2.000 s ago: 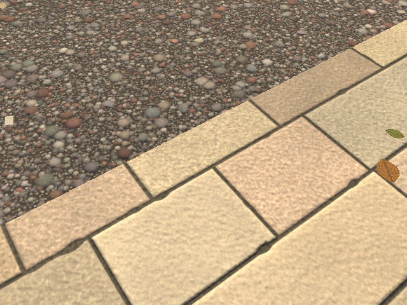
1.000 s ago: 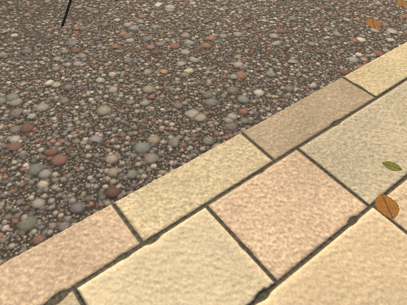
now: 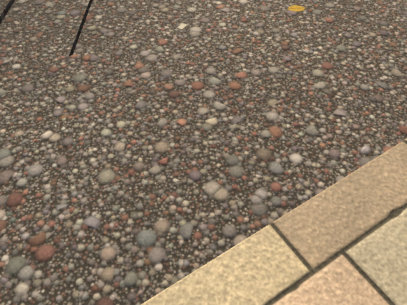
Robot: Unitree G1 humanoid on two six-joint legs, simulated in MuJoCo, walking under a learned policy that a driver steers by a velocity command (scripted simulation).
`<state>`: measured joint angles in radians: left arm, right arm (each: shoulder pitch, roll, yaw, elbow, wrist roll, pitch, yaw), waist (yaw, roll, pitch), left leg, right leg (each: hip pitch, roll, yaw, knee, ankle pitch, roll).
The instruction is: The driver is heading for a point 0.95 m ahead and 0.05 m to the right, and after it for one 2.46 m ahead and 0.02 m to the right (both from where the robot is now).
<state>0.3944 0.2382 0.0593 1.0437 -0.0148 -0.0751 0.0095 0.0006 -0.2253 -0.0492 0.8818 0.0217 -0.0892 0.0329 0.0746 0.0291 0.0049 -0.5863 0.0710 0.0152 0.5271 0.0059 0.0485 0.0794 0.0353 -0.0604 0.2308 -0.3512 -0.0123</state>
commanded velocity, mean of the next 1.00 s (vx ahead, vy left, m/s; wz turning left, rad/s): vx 0.50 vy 0.00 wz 0.00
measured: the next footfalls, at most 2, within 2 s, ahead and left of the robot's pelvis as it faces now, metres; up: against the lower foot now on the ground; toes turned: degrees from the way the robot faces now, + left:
left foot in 0.04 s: +0.21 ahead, +0.12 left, +0.00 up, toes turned +3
right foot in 0.60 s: +0.53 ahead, -0.12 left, +0.00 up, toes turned -3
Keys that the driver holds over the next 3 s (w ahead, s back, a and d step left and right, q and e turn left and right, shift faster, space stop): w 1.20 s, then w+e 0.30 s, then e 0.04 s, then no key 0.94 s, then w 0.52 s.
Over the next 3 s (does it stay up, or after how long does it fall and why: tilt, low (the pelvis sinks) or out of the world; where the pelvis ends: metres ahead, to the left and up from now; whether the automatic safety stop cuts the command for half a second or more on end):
stays up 1.22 0.02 -0.03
